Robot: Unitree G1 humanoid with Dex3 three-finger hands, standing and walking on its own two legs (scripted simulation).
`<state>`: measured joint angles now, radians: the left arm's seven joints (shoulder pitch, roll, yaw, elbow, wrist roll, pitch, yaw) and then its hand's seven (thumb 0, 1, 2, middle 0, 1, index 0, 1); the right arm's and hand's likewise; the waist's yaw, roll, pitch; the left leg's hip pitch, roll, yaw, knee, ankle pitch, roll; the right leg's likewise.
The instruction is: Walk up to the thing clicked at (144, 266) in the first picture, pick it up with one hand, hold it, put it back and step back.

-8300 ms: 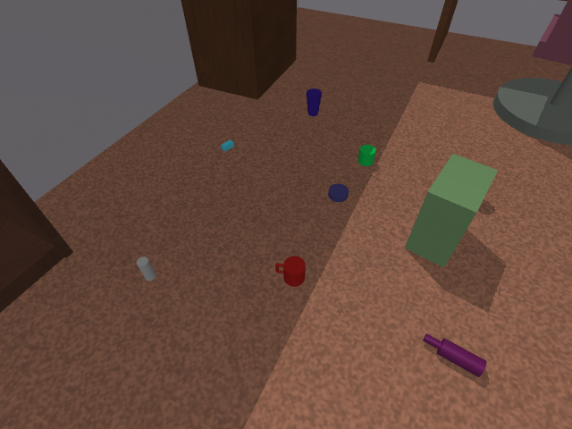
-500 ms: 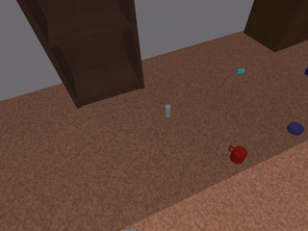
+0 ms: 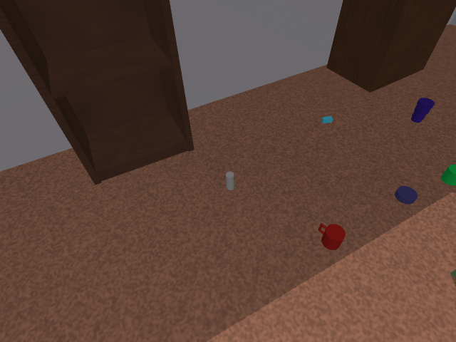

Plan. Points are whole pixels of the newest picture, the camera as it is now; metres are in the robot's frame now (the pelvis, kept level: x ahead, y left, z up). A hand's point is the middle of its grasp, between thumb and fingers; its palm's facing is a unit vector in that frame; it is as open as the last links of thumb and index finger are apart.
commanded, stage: stand
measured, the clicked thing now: (230, 181) +1.06 +0.03 -0.72
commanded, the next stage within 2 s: none
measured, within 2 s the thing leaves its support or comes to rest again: neither
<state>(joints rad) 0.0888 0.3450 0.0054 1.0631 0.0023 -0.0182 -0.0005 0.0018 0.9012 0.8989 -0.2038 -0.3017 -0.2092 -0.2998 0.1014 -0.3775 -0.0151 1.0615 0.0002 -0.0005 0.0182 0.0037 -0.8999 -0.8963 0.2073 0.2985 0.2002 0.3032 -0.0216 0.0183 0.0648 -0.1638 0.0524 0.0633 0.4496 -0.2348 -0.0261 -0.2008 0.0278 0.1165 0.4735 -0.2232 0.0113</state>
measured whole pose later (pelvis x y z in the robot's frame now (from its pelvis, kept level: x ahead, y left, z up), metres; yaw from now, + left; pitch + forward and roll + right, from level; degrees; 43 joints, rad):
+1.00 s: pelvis +0.02 +0.01 +0.01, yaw +3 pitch -2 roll +0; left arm 0.10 0.35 -0.01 1.13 0.01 -0.01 0.00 0.00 0.90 0.90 -0.20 -0.30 -0.21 -0.30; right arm 0.08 -0.35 -0.02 1.14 0.00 0.00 0.01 0.00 -0.90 -0.90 0.21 0.30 0.20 0.30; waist -0.01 -0.01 0.06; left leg -0.12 0.02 0.02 0.32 -0.18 -0.01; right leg -0.12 -0.01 0.07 0.32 -0.18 0.03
